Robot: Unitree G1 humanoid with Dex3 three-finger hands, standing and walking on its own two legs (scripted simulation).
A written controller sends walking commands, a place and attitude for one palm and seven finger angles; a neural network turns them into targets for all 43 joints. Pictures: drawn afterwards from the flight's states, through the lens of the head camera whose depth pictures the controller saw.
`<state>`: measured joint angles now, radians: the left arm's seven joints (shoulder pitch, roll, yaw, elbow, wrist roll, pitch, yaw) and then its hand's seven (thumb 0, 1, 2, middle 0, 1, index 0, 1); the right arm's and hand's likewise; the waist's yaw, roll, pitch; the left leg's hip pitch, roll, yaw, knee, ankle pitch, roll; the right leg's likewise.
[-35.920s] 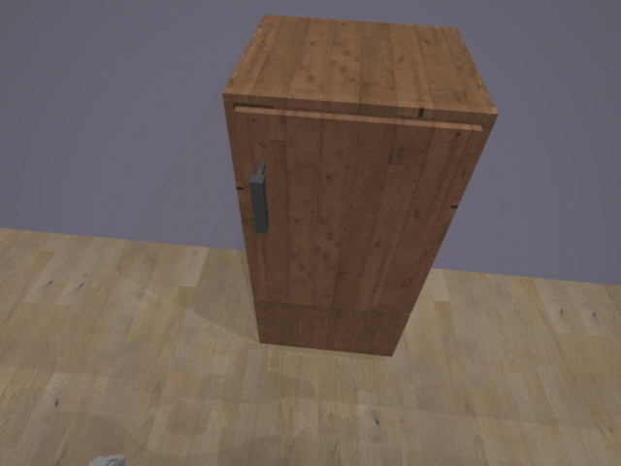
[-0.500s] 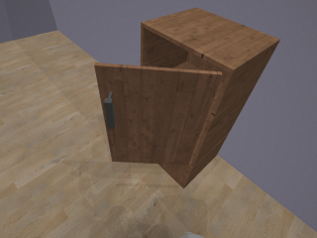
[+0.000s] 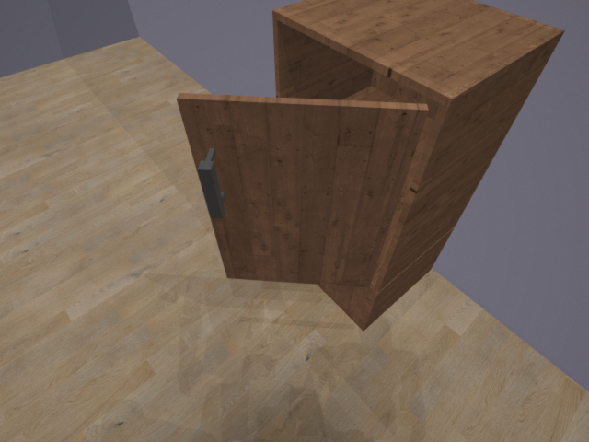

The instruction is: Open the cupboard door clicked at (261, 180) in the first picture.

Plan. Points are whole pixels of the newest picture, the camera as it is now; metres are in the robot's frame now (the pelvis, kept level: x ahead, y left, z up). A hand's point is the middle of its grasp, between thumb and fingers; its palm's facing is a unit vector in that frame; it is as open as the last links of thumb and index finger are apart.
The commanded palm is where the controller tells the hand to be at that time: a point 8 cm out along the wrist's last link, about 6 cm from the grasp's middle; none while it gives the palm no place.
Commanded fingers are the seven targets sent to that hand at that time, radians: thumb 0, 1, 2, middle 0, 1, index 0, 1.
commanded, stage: come to a stop and stand still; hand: left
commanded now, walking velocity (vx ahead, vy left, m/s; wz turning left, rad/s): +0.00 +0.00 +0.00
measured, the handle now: (214, 183) +0.57 +0.20 -0.03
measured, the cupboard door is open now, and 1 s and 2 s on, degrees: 46 46 46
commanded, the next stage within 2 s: look again from close up in 0.64 s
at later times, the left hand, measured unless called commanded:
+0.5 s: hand out of the picture -0.05 +0.20 -0.17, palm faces +0.04 -0.99 -0.16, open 7.3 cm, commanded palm none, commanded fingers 0.00 0.90 0.90 -0.20 -0.30 -0.20 -0.30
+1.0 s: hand out of the picture -0.01 +0.22 -0.17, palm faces +0.02 -0.98 -0.20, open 7.3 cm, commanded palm none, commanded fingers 0.00 0.90 0.90 -0.20 -0.30 -0.20 -0.30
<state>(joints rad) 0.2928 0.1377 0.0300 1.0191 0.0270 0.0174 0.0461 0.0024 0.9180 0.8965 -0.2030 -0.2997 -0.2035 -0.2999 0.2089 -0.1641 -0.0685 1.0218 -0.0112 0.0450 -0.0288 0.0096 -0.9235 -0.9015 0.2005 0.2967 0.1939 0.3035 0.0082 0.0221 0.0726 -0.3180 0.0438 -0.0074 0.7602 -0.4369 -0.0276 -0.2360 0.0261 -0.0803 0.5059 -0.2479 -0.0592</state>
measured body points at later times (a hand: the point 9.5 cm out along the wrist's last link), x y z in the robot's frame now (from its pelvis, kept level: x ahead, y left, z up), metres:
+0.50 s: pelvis -0.03 +0.04 +0.01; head -0.03 +0.05 +0.46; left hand -0.05 +0.25 -0.16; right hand -0.06 -0.17 -0.15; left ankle -0.01 +0.15 -0.73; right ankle +0.02 -0.09 -0.73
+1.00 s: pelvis -0.01 +0.05 +0.00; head -0.02 +0.04 +0.45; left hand -0.01 +0.27 -0.16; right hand -0.01 -0.17 -0.16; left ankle -0.01 +0.15 -0.73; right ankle +0.02 -0.09 -0.73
